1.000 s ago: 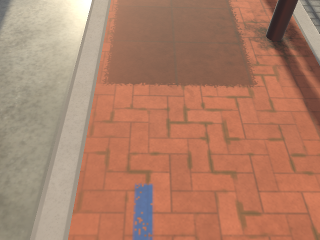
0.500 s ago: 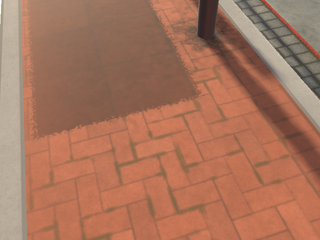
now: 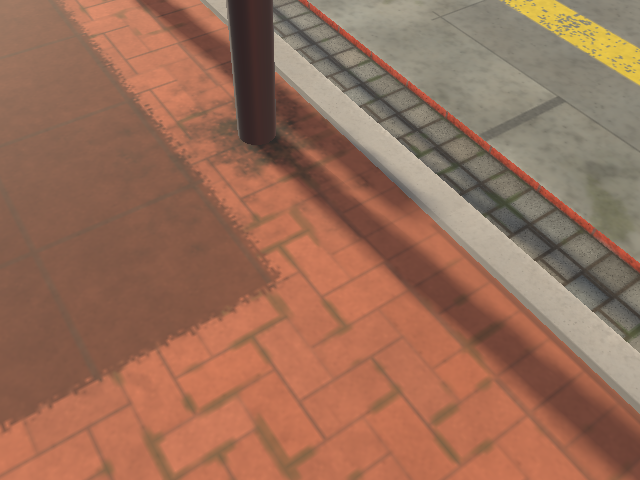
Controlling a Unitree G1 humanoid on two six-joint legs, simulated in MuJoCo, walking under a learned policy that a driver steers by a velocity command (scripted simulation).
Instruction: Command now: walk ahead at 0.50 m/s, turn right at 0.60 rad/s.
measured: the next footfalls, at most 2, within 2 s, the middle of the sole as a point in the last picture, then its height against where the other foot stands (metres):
right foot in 0.32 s outside the picture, level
left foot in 0.84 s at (350, 463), level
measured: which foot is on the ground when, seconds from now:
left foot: down 0.00-0.34, up 0.36-0.82, down 0.84-1.00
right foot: up 0.00-0.30, down 0.32-0.84, up 0.86-1.00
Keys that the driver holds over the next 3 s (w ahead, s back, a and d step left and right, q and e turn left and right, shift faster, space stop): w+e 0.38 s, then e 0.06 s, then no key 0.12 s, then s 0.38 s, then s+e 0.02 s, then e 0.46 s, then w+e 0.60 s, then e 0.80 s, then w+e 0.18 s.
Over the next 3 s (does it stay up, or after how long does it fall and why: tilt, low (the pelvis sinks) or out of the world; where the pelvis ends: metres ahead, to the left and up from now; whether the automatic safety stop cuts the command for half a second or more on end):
stays up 0.56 -0.35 0.00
